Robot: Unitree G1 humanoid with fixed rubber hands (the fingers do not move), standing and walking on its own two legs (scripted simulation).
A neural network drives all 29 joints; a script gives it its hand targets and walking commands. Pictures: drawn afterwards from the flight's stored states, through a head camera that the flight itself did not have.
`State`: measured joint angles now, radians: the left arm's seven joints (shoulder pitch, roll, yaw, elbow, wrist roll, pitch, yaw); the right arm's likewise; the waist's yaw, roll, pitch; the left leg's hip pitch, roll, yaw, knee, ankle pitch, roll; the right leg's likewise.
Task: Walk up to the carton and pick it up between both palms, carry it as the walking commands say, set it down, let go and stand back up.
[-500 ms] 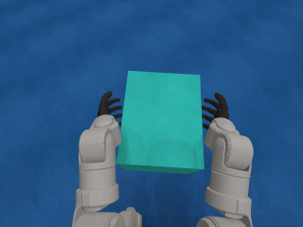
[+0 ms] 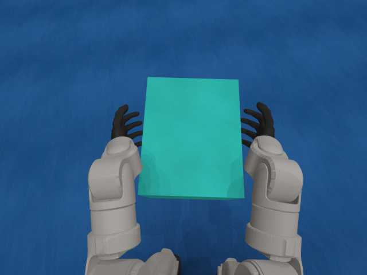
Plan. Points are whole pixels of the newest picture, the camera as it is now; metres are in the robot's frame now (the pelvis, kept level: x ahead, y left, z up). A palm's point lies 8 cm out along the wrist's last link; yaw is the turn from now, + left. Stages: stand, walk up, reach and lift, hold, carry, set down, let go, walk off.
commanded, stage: carry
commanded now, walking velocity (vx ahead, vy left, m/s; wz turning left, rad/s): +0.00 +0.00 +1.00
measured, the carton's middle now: (190, 145) +0.39 +0.01 +0.02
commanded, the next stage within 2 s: none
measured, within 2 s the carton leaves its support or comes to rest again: neither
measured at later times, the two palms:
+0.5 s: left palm out of the picture +0.16 +0.31 +0.11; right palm (142, 159) +0.30 +0.09 +0.12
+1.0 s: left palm out of the picture -0.07 +0.35 +0.13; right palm (29, 243) +0.16 +0.22 +0.14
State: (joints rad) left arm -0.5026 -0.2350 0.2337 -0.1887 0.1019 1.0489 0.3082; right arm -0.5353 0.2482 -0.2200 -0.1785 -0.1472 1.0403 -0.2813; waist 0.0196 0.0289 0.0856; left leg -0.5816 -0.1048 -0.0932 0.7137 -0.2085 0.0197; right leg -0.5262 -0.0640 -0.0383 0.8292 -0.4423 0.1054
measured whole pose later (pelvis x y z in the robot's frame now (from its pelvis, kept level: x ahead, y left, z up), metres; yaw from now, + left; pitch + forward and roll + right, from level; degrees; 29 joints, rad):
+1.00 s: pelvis -0.14 -0.01 +0.01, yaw +61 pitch +3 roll +3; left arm -0.54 -0.23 0.27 -0.09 0.17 1.09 0.29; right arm -0.61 0.20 -0.22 -0.01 -0.11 1.08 -0.30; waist -0.07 -0.03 -0.02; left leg -0.41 0.00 0.12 0.64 -0.25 -0.02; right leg -0.40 -0.35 -0.24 0.80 -0.38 0.12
